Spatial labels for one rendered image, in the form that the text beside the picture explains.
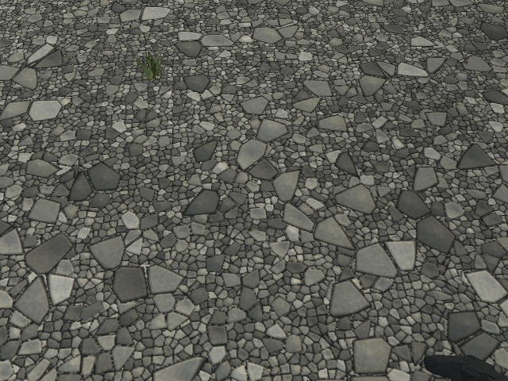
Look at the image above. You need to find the robot right hand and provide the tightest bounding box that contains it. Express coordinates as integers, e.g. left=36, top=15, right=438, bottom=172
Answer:
left=424, top=355, right=508, bottom=381

